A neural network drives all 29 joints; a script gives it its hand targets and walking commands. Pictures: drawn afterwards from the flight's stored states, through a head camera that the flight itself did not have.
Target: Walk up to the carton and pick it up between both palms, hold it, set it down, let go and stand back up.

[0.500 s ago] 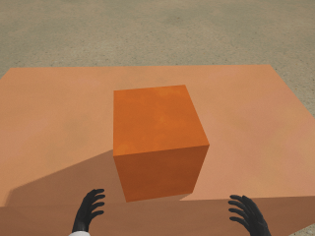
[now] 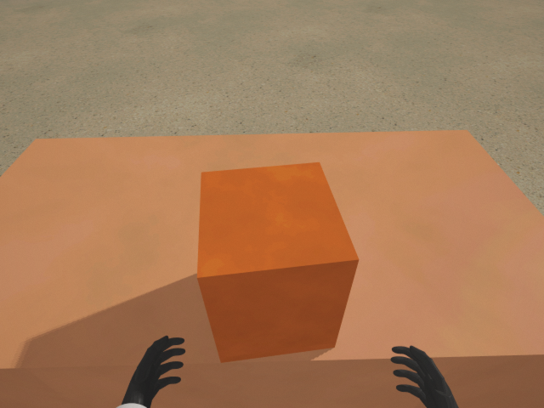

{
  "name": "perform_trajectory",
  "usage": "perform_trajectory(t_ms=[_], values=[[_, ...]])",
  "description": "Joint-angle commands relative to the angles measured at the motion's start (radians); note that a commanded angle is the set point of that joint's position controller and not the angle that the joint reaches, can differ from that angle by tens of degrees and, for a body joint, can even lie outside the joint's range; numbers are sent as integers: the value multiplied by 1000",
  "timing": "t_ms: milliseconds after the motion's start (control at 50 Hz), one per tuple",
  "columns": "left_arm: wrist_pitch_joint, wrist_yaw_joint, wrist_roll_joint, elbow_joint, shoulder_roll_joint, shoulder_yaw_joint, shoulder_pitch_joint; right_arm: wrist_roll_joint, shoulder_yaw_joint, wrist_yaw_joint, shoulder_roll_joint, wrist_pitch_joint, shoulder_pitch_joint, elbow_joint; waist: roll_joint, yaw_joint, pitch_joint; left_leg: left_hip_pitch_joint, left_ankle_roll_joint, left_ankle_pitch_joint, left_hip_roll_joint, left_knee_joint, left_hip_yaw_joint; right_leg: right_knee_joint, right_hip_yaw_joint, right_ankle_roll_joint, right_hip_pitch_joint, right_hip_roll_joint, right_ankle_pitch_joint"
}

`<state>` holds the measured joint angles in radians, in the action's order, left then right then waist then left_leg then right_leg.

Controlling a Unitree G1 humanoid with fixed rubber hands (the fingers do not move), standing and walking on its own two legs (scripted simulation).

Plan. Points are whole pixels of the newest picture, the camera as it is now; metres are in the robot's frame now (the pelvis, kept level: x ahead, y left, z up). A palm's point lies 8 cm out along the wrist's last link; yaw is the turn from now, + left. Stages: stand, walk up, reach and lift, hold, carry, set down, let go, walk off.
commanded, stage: set down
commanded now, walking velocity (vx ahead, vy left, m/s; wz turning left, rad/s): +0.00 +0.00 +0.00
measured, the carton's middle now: (270, 262) +0.37 +0.04 +0.02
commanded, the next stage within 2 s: let go in 0.40 s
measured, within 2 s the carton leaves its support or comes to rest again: neither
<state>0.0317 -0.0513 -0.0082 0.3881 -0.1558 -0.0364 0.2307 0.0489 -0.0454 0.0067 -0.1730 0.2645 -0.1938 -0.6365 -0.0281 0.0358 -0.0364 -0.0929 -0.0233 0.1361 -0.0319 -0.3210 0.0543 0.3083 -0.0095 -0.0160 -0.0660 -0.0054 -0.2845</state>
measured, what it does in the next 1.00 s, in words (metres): stands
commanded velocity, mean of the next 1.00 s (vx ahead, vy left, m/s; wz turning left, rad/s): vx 0.00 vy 0.00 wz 0.00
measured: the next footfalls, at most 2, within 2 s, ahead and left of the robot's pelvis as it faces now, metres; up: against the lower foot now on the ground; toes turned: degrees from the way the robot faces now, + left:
none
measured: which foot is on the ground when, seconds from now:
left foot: down 0.00-1.00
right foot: down 0.00-1.00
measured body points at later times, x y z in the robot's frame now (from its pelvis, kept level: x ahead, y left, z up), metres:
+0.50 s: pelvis -0.02 +0.01 +0.00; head -0.05 -0.01 +0.45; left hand +0.19 +0.22 -0.04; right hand +0.15 -0.22 -0.10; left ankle +0.03 +0.14 -0.75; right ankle -0.07 -0.11 -0.75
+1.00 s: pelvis -0.02 -0.01 -0.01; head -0.04 -0.03 +0.44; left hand +0.19 +0.22 -0.04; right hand +0.16 -0.24 -0.09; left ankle +0.03 +0.14 -0.75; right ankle -0.07 -0.11 -0.75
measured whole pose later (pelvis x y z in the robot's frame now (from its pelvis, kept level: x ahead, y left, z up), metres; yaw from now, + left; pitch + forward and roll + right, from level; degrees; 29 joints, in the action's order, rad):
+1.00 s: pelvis -0.02 -0.01 -0.01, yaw +0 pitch -6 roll +1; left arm -0.09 -0.05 0.01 0.46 -0.20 0.00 0.12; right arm -0.02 0.01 0.02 -0.23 0.05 -0.20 -0.65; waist 0.03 0.02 -0.03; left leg -0.15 -0.03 0.15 -0.05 -0.40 0.04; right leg 0.42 0.00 -0.03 -0.01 -0.02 -0.32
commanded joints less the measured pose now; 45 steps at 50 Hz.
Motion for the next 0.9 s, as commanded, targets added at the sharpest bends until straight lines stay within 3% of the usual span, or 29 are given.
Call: perform_trajectory(t_ms=[0, 60, 80, 180, 320, 360, 400, 420, 440, 540, 640, 760, 800, 880], values=[[-173, 1, -33, 83, -68, -14, -59, -46, 67, 27, -103, -113, 100, 51, -31, -25, -139, 300, 28, -45, 30, -6, 4, -159, 36, 14, 471, 0, -20], [-218, -10, -39, 105, -72, -14, -90, -64, 69, 37, -101, -166, 119, 76, -54, -30, -177, 280, 37, 29, 33, 6, 8, -156, 43, 23, 474, 2, -50], [-223, -9, -43, 97, -74, -15, -98, -64, 68, 36, -100, -178, 117, 82, -35, -25, -171, 279, 36, 27, 33, 6, 11, -153, 43, 20, 469, 4, -53], [-246, -13, -60, 111, -70, -15, -126, -80, 78, 34, -106, -225, 127, 105, -44, -28, -190, 279, 34, 57, 33, 2, 15, -145, 43, 26, 477, 8, -65], [-251, -16, -64, 136, -61, -14, -130, -97, 88, 29, -132, -238, 126, 108, -81, -33, -169, 294, 37, 67, 27, -4, 21, -136, 42, 21, 475, 0, -75], [-243, -8, -53, 126, -58, 7, -139, -90, 94, 20, -138, -224, 128, 107, -62, -33, -147, 296, 31, 51, 23, -13, 18, -124, 46, 18, 483, -1, -54], [-238, 5, -41, 129, -66, 14, -144, -82, 97, 8, -147, -203, 146, 130, -74, -21, -126, 294, 29, 49, 20, -20, 18, -117, 46, 14, 498, -4, -63], [-251, 13, -44, 188, -103, -56, -180, -75, 46, 7, -94, -194, 220, 173, -67, 21, -94, 222, 29, 7, 20, -10, 19, -98, 68, 20, 449, -24, -47], [-253, 17, -32, 180, -87, -21, -152, -77, 69, 3, -105, -187, 200, 163, -85, 1, -86, 214, 29, 2, 20, -16, 19, -90, 64, 25, 435, -23, -30], [-230, 26, -2, 146, -106, -1, -122, -83, 100, -15, -143, -132, 158, 157, -115, 0, -41, 215, 34, -30, 19, -28, 15, -68, 63, 27, 440, -27, 31], [-225, 13, -1, 155, -107, -5, -112, -86, 93, -1, -147, -115, 127, 118, -110, -14, -43, 231, 34, -36, 29, -28, 17, -68, 53, 42, 428, -22, 95], [-234, 7, -14, 161, -92, 3, -122, -77, 80, 8, -141, -128, 128, 85, -90, -29, -70, 259, 33, -22, 31, -24, 11, -84, 48, 41, 452, -13, 88], [-225, 4, 7, 130, -80, 44, -149, -56, 82, 16, -145, -151, 112, 114, -79, -34, -100, 304, 29, 21, 31, -47, 13, -112, 19, 36, 521, 13, 18], [-231, 3, 4, 143, -79, 35, -143, -52, 71, 15, -150, -179, 105, 148, -109, -22, -122, 287, 33, 39, 32, -51, 13, -114, 11, 40, 537, 19, 12]])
